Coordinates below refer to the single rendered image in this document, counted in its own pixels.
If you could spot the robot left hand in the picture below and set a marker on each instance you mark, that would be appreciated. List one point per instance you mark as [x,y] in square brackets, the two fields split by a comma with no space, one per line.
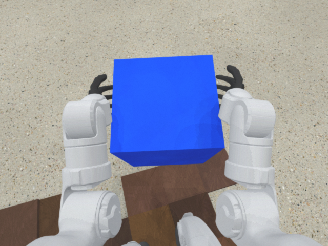
[95,89]

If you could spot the carton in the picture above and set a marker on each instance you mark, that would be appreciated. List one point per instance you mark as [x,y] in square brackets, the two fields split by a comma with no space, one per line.
[165,111]

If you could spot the robot right hand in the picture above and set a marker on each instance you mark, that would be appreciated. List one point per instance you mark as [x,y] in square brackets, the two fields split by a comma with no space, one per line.
[235,82]

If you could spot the right robot thigh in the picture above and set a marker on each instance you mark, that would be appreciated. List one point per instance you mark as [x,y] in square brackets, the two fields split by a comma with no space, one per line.
[193,231]

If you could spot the robot right upper arm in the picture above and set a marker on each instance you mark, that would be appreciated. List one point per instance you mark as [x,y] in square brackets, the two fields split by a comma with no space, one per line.
[250,218]

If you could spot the robot left upper arm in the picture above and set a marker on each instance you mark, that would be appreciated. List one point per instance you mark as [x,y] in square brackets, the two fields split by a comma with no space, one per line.
[87,218]

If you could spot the robot right forearm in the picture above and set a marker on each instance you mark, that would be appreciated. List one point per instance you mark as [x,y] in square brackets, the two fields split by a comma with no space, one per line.
[251,134]

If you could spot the robot left forearm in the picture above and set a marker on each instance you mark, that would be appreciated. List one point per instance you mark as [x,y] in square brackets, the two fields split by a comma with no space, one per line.
[85,137]

